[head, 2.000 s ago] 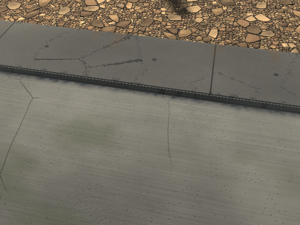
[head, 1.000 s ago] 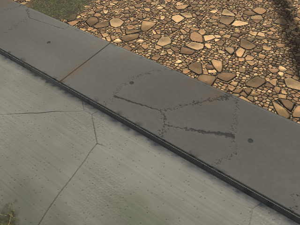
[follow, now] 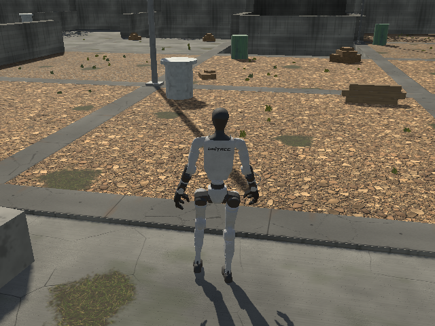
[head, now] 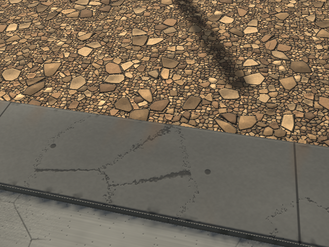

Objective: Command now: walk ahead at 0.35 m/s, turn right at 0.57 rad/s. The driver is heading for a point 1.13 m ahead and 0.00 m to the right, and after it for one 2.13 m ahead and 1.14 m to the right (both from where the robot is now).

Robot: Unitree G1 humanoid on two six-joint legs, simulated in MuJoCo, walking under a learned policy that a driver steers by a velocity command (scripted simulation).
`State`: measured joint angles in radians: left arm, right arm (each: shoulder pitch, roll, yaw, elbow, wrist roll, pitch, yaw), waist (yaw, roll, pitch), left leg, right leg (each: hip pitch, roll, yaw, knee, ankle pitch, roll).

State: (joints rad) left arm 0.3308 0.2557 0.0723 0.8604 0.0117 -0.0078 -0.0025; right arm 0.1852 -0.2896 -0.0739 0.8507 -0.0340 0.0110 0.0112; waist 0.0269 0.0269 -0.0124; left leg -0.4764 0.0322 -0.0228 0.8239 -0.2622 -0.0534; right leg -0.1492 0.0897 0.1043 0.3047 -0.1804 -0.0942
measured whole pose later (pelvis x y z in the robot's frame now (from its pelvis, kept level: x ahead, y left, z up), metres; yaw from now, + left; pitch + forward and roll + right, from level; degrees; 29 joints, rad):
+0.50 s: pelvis +0.18 +0.02 -0.01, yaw -16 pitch +2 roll +1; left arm 0.12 0.29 0.06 0.79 0.04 -0.01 -0.07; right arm 0.41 -0.23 -0.04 0.89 -0.02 -0.09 0.00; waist -0.05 -0.06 0.01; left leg 0.02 -0.01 0.12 0.22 -0.27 0.02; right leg -0.65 -0.02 0.05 0.89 -0.13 -0.03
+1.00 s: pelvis +0.43 -0.09 -0.01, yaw -16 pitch +0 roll -1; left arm 0.44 0.22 0.03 1.00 0.03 -0.08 0.00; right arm 0.20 -0.24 -0.05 0.86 -0.03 0.00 0.02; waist 0.01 0.04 0.02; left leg -0.83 0.07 -0.02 1.32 -0.24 0.04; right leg 0.02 0.10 -0.10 0.22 -0.25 -0.10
